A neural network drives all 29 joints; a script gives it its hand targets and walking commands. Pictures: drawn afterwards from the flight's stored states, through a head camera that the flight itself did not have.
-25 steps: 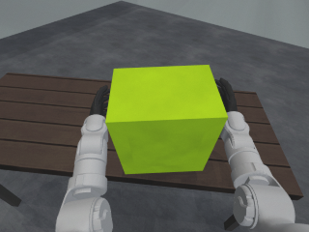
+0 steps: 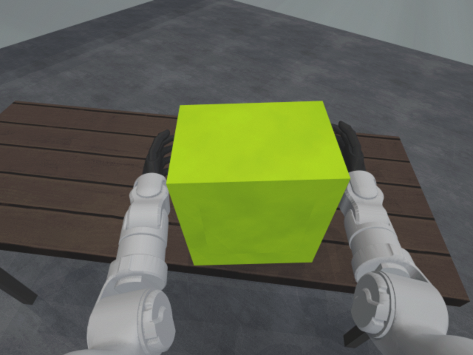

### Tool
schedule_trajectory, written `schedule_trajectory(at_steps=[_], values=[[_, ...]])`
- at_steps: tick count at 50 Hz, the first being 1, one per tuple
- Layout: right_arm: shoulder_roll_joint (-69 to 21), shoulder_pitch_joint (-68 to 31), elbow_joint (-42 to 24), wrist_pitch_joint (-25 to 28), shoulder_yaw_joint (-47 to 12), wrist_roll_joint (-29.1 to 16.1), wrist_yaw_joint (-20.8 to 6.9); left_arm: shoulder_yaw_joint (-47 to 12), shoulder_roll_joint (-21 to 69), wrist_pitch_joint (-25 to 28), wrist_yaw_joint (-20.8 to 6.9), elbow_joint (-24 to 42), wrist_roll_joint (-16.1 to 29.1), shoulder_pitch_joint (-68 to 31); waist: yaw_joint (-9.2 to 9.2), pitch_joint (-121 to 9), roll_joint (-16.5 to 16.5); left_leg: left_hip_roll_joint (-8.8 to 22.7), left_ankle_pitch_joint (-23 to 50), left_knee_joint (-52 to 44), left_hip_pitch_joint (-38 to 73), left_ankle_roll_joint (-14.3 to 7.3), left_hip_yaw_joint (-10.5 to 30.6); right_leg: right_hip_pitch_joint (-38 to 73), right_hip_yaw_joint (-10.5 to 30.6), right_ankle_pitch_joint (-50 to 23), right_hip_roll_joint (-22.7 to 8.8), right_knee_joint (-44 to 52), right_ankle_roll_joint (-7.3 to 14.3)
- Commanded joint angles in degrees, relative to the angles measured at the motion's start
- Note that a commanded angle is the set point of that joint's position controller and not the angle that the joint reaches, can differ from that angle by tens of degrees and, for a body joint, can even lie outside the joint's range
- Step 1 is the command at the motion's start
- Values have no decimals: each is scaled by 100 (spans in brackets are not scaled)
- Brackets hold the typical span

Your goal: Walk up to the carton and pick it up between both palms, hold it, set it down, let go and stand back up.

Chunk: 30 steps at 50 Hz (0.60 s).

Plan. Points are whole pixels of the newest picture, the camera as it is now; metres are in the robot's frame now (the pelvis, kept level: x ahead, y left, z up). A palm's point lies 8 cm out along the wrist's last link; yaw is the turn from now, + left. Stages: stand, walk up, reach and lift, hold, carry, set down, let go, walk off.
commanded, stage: set down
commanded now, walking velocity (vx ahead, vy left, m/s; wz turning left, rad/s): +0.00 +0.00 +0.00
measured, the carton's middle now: (252, 191) +0.40 -0.01 +0.04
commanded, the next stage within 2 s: none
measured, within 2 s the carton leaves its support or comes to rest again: rests again in 1.32 s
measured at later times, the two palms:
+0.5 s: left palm (162, 182) +0.40 +0.16 +0.06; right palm (342, 169) +0.43 -0.18 +0.09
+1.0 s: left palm (161, 189) +0.39 +0.17 +0.05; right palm (342, 176) +0.41 -0.18 +0.08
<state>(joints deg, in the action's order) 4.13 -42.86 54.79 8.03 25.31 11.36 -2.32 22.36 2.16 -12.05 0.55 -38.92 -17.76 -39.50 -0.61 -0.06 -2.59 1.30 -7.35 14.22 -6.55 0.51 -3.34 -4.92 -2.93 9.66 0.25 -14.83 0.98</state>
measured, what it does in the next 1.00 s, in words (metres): stands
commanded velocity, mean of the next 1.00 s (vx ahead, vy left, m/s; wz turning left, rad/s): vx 0.00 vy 0.00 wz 0.00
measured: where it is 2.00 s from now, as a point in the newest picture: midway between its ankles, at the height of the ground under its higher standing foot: outside the picture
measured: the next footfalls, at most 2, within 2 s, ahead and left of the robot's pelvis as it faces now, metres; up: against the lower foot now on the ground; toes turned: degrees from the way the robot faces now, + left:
none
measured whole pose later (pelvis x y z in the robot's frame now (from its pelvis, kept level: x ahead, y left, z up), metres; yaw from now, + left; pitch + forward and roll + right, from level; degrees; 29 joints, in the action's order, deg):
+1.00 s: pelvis +0.00 +0.00 +0.00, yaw -2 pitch +7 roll +0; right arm 4.3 -44.4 59.2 13.0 30.1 17.3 -3.7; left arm 26.2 3.0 -0.7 2.3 -47.9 -17.6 -39.6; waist -2.6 -3.0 -1.4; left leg 2.1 -7.2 15.7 -15.7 0.4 -5.4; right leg -14.7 -3.3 8.8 0.4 -16.1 1.2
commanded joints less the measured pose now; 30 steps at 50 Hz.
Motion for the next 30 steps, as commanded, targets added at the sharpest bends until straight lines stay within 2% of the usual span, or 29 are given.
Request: schedule_trajectory(at_steps=[1,7,17,21,30], values=[[-2379,-2853,-391,215,-1291,201,-766,-1446,2392,516,-360,710,162,-3177,-136,-2235,163,11,1424,170,1191,62,-247,153,-338,-1555,48,-58,-387],[-2468,-2825,-361,374,-1269,323,-803,-1555,2474,796,-199,768,215,-3340,-136,-2788,233,31,1886,367,1315,91,-276,86,-316,-2024,52,-164,-377],[-2684,-2692,-167,381,-1314,499,-747,-1281,2440,970,-307,322,196,-3148,-171,-2681,-88,-36,1605,251,425,-77,-328,690,-134,-3069,-44,-474,-511],[-2705,-2681,-62,399,-1276,532,-768,-1218,2471,1031,-286,261,164,-3150,-230,-2762,-11,-11,1755,299,403,-64,-330,579,-145,-3092,-37,-508,-479],[-2719,-2652,67,651,-1266,548,-768,-1498,2663,1363,-124,295,246,-3228,-183,-3319,231,62,2598,659,845,66,-280,7,-259,-3022,47,-484,-325]])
